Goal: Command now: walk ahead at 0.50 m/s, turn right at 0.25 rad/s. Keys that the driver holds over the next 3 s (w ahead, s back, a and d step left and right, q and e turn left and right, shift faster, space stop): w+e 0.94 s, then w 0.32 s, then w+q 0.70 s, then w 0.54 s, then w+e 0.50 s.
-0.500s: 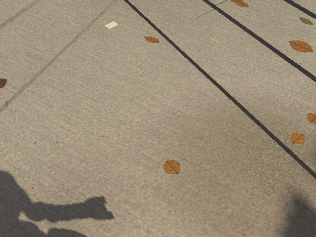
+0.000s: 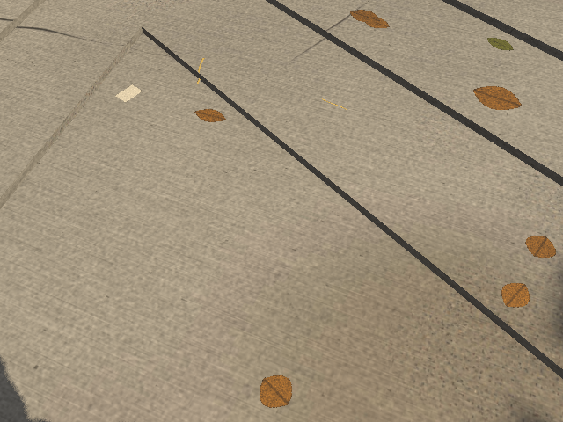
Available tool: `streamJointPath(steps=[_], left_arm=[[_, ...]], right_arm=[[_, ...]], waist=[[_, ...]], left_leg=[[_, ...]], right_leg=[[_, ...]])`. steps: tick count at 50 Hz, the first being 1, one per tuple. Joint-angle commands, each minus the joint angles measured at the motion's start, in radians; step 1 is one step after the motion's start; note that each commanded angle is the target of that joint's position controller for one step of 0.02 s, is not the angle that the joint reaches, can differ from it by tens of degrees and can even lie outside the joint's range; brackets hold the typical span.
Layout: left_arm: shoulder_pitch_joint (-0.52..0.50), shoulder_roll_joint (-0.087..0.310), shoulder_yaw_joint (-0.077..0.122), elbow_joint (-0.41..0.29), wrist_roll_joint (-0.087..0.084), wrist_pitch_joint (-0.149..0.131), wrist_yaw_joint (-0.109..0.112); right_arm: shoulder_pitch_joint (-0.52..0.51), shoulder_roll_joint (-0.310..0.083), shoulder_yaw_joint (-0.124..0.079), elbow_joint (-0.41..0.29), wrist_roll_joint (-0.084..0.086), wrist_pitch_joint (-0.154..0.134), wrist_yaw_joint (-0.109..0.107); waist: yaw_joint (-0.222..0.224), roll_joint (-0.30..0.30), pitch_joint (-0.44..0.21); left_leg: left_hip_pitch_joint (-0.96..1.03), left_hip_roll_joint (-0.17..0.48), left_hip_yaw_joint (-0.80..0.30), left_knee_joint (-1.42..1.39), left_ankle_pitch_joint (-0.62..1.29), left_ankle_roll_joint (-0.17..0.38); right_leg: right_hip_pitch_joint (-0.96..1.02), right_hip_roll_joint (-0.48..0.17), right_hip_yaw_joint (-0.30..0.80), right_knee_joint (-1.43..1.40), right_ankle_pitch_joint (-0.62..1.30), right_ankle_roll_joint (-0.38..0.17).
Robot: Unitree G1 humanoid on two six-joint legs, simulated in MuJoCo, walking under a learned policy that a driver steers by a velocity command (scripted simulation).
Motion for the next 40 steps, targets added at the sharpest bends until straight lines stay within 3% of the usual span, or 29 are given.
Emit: streamJointPath(steps=[1, 3, 6, 11, 18, 21, 23, 24, 25, 26, 27, 28, 29, 31, 34, 40], left_arm=[[0.197, 0.133, 0.047, 0.033, -0.022, 0.007, -0.001], [0.18, 0.108, 0.04, 0.049, -0.026, -0.003, 0.004], [0.227, 0.136, 0.051, 0.071, -0.034, -0.015, 0.008], [0.326, 0.147, 0.06, 0.096, -0.031, -0.007, 0.01], [0.432, 0.161, 0.067, 0.111, -0.017, -0.001, 0.02], [0.389, 0.186, 0.077, 0.093, -0.011, 0.003, 0.031], [0.336, 0.202, 0.082, 0.077, -0.016, -0.001, 0.024], [0.325, 0.173, 0.076, 0.061, -0.027, -0.009, 0.015], [0.369, 0.081, 0.056, 0.02, -0.059, -0.012, 0.015], [0.432, 0.109, 0.059, 0.01, -0.041, -0.003, 0.018], [0.405, 0.144, 0.065, 0.041, -0.017, 0.014, 0.021], [0.338, 0.133, 0.063, 0.041, -0.01, 0.019, 0.009], [0.309, 0.112, 0.061, 0.033, -0.008, 0.024, 0.001], [0.289, 0.103, 0.06, 0.026, 0.008, 0.046, -0.016], [0.213, 0.088, 0.055, -0.012, 0.004, 0.062, -0.034], [0.001, 0.06, 0.03, -0.091, 0.0, 0.057, -0.062]], right_arm=[[-0.054, -0.114, -0.026, -0.105, -0.009, -0.025, 0.005], [-0.047, -0.092, -0.022, -0.103, -0.027, -0.005, 0.01], [-0.087, -0.083, -0.022, -0.123, -0.033, 0.019, 0.018], [-0.31, -0.089, -0.021, -0.201, -0.025, 0.028, 0.018], [-0.508, -0.093, -0.008, -0.287, -0.01, 0.017, 0.021], [-0.458, -0.119, -0.013, -0.293, -0.004, 0.001, 0.017], [-0.264, -0.155, -0.03, -0.239, -0.004, -0.015, 0.001], [-0.122, -0.212, -0.048, -0.215, -0.022, -0.03, -0.015], [-0.011, -0.303, -0.067, -0.224, -0.047, -0.027, -0.029], [-0.061, -0.311, -0.074, -0.219, -0.037, -0.009, -0.024], [-0.139, -0.206, -0.053, -0.239, -0.027, -0.001, -0.019], [-0.188, -0.137, -0.037, -0.243, -0.018, -0.003, -0.015], [-0.208, -0.114, -0.029, -0.239, -0.02, -0.006, -0.014], [-0.178, -0.108, -0.025, -0.211, -0.014, -0.021, -0.015], [-0.128, -0.12, -0.032, -0.184, 0.0, -0.045, -0.006], [-0.072, -0.126, -0.036, -0.145, -0.003, -0.043, -0.004]], waist=[[0.073, -0.052, -0.068], [0.021, -0.063, -0.041], [0.01, -0.059, -0.039], [0.066, -0.054, 0.016], [0.133, -0.075, 0.014], [0.091, -0.095, 0.0], [0.001, -0.067, -0.081], [-0.059, 0.012, -0.186], [-0.072, 0.183, -0.331], [-0.001, 0.306, -0.342], [0.028, 0.13, -0.189], [0.028, 0.035, -0.089], [0.041, 0.046, -0.051], [0.054, 0.1, -0.03], [0.056, 0.091, -0.036], [0.027, 0.078, 0.01]], left_leg=[[-0.478, 0.082, -0.055, 0.236, 0.112, 0.012], [-0.381, 0.11, -0.052, 0.148, 0.14, -0.017], [-0.372, 0.108, -0.031, 0.076, 0.168, -0.058], [-0.488, 0.114, -0.029, -0.124, 0.346, -0.105], [-0.488, 0.06, -0.033, -0.306, 0.397, -0.097], [-0.337, 0.035, -0.044, -0.402, 0.331, -0.068], [-0.042, -0.004, -0.02, -0.492, 0.301, -0.034], [0.181, 0.112, -0.128, -0.523, 0.237, 0.006], [0.438, 0.386, -0.471, -0.582, 0.039, 0.065], [0.418, 0.479, -0.781, -0.688, -0.003, 0.136], [0.28, 0.441, -0.667, -0.692, -0.082, 0.129], [0.157, 0.382, -0.506, -0.713, -0.014, 0.112], [0.088, 0.336, -0.382, -0.739, 0.102, 0.088], [0.036, 0.287, -0.232, -0.759, 0.295, 0.074], [0.064, 0.291, -0.125, -0.778, 0.474, 0.089], [0.084, 0.253, 0.072, -0.798, 0.57, 0.078]], right_leg=[[0.424, -0.31, 0.501, -0.312, 0.026, -0.178], [0.297, -0.231, 0.388, -0.35, 0.14, -0.143], [0.252, -0.201, 0.348, -0.384, 0.187, -0.163], [0.266, -0.177, 0.357, -0.423, 0.114, -0.152], [0.392, -0.178, 0.39, -0.31, 0.303, -0.132], [0.378, -0.185, 0.422, -0.236, 0.382, -0.09], [0.302, -0.129, 0.397, -0.053, 0.492, -0.048], [0.199, -0.056, 0.341, 0.173, 0.383, -0.023], [-0.041, 0.06, 0.22, 0.47, -0.053, 0.012], [-0.199, 0.082, 0.177, 0.616, -0.384, 0.009], [-0.234, 0.0, 0.19, 0.681, -0.301, 0.004], [-0.219, -0.033, 0.178, 0.653, -0.223, 0.011], [-0.192, -0.06, 0.167, 0.613, -0.181, 0.018], [-0.166, -0.081, 0.146, 0.593, -0.151, 0.034], [-0.23, -0.093, 0.134, 0.581, -0.082, 0.045], [-0.267, -0.103, 0.066, 0.318, 0.122, 0.061]])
